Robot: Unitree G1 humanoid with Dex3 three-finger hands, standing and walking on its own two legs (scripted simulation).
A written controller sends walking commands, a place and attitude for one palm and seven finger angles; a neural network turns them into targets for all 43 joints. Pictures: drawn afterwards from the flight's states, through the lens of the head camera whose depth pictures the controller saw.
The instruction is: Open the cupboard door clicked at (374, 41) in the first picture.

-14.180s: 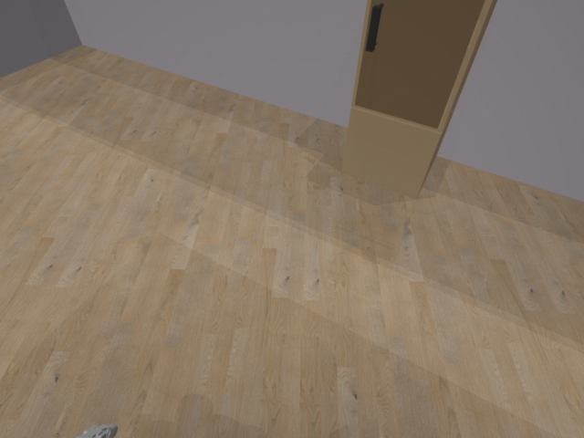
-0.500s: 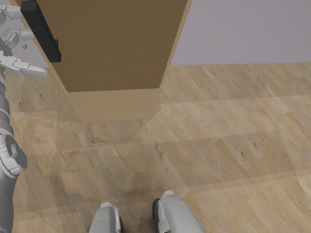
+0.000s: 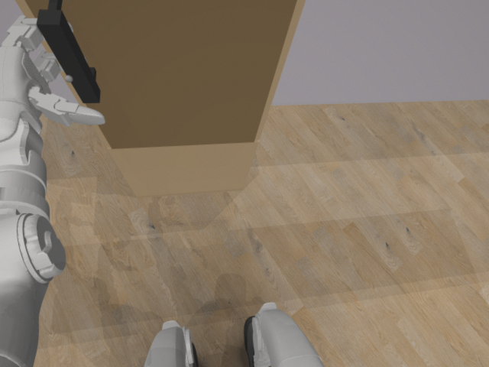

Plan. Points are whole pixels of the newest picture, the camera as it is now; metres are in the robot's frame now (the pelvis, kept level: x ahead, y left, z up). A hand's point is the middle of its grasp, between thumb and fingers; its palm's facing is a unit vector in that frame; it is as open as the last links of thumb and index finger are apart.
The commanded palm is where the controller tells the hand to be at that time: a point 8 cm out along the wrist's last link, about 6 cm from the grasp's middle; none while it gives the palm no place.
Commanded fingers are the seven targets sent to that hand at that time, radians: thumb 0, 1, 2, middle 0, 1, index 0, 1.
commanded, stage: slide the fingers in behind the handle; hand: left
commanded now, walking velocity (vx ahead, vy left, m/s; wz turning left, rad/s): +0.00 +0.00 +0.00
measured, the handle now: (75, 52) +0.59 +0.20 +0.07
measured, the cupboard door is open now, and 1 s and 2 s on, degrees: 0 0 13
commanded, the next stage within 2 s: close the thumb around the handle in 0.66 s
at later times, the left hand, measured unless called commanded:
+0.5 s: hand (81, 81) +0.53 +0.18 +0.07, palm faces +0.00 -1.00 -0.02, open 14.0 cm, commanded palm +0.51 +0.22 +0.07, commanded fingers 0.00 -0.50 0.30 -0.30 -1.20 -0.30 -1.20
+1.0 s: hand (84, 80) +0.53 +0.18 +0.08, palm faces +0.00 -1.00 -0.02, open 12.4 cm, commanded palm +0.51 +0.21 +0.07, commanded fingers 0.00 0.23 0.61 -0.35 -1.28 -0.35 -1.28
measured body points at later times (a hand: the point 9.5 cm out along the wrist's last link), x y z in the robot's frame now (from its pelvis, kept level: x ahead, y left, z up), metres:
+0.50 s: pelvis +0.00 -0.01 +0.00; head +0.15 +0.01 +0.42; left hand +0.52 +0.24 +0.08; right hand -0.01 -0.27 -0.11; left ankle -0.02 +0.10 -0.66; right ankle +0.02 -0.13 -0.66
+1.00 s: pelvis -0.01 +0.00 +0.00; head +0.14 +0.02 +0.42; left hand +0.52 +0.23 +0.08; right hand -0.03 -0.26 -0.11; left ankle -0.02 +0.10 -0.66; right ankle +0.02 -0.13 -0.66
